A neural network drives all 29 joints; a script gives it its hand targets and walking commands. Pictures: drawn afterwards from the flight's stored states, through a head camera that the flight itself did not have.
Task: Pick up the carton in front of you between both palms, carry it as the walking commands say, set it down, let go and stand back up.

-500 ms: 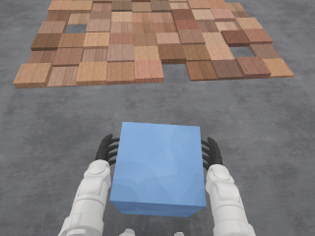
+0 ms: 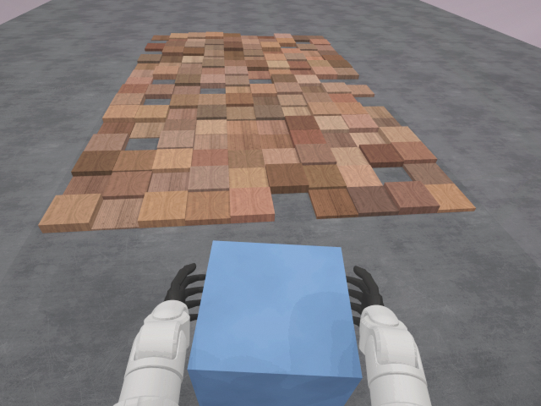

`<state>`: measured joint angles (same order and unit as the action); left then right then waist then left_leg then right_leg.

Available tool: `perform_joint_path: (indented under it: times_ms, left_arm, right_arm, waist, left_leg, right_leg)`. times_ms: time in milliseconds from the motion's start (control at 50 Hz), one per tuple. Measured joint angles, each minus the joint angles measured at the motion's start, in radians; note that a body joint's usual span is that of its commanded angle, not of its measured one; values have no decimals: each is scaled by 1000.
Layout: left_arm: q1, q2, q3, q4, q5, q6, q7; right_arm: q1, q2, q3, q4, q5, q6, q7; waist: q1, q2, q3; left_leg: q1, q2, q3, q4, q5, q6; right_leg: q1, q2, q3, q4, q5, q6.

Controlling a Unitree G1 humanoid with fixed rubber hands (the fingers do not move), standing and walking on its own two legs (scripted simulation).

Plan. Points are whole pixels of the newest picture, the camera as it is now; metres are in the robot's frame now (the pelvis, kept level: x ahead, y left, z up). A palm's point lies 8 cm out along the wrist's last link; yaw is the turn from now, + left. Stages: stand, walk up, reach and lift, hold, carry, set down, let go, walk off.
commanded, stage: reach and lift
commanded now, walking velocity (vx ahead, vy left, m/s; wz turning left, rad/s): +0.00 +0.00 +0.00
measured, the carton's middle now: (271, 337) +0.28 +0.00 -0.05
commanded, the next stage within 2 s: hold in 0.90 s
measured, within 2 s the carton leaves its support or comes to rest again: neither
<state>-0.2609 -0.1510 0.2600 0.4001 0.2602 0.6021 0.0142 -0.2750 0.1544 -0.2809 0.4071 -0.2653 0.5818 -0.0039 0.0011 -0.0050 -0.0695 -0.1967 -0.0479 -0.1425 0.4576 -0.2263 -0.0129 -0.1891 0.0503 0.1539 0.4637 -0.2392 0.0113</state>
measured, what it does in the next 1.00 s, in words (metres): stands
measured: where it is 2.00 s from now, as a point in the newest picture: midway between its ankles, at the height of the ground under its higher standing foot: outside the picture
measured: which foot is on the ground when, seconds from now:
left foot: down 0.00-1.00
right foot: down 0.00-1.00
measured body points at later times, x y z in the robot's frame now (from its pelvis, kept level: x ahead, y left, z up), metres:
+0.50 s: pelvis +0.00 +0.00 +0.00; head -0.03 +0.00 +0.45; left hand +0.30 +0.15 +0.02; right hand +0.31 -0.15 +0.03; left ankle +0.02 +0.13 -0.74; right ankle +0.01 -0.13 -0.74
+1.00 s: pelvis +0.01 +0.00 +0.01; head -0.03 +0.00 +0.45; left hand +0.30 +0.15 +0.04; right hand +0.30 -0.15 +0.04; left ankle +0.02 +0.13 -0.74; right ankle +0.01 -0.13 -0.74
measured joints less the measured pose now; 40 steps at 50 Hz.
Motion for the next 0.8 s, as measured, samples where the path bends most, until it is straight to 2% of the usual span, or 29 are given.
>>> perform_joint_path:
  times_ms: [340, 800]
  left_arm:
    - [-63, -10, 41, -17, 29, 21, -20]
    - [21, 4, -42, -116, 5, 86, -10]
  right_arm:
    - [-63, 14, -40, -16, -32, 19, 16]
    - [18, -4, 45, -112, -7, 85, 10]
  waist:
    - [0, -1, 66]
    - [0, 0, 57]
  left_leg:
    - [15, 0, 6, -7, 17, -1]
    - [103, 7, 8, -89, 29, 3]
  right_leg:
    - [12, -4, -4, -2, 15, 3]
    - [101, -11, -8, -86, 27, -1]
